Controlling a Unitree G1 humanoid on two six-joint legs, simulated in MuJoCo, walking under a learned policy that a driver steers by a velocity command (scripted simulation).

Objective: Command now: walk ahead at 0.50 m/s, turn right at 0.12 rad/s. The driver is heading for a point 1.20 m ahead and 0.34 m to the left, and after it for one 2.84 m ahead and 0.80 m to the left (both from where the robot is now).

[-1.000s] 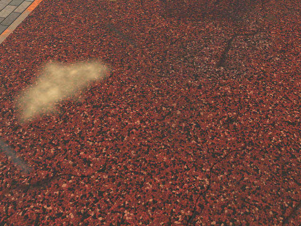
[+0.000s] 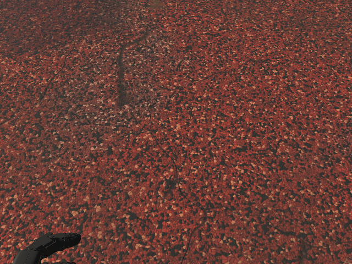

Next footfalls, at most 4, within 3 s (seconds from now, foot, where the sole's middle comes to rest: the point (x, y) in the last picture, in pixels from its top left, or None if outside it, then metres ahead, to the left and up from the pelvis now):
0.50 left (133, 263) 0.43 0.16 -0.75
0.98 right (156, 178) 0.76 0.08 -0.75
1.48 left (72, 165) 0.85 0.43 -0.75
2.00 right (107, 100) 1.21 0.30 -0.75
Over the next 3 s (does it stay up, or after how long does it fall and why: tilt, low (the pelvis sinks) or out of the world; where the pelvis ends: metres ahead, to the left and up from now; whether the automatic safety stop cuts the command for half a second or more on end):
stays up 1.34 0.39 0.03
